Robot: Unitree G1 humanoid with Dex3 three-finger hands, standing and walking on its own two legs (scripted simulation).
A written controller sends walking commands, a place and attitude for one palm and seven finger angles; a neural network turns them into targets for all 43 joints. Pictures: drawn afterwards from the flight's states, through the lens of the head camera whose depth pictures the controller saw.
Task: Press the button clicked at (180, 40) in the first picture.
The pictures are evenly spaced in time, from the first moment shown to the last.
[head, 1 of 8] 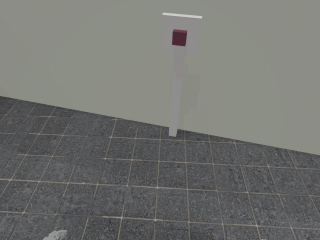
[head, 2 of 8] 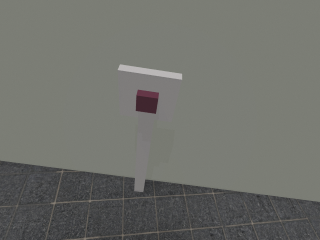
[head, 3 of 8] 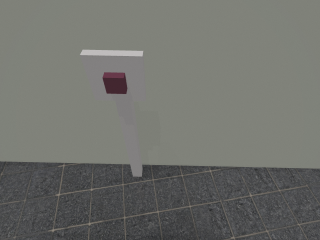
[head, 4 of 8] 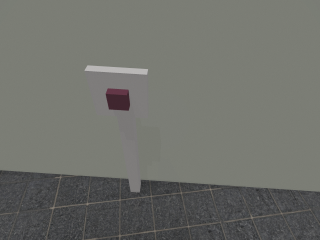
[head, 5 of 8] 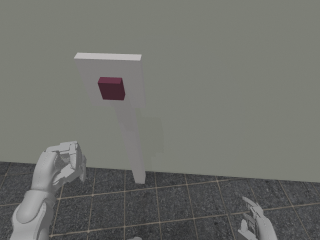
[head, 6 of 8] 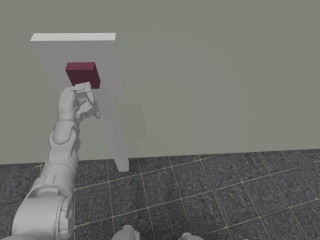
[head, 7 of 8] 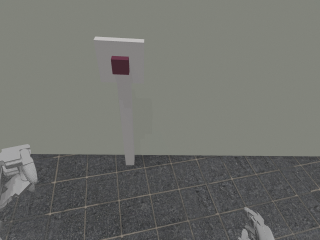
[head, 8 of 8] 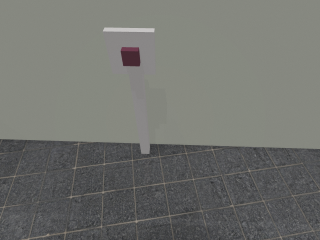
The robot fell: no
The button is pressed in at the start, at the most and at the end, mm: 0 13 0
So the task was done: yes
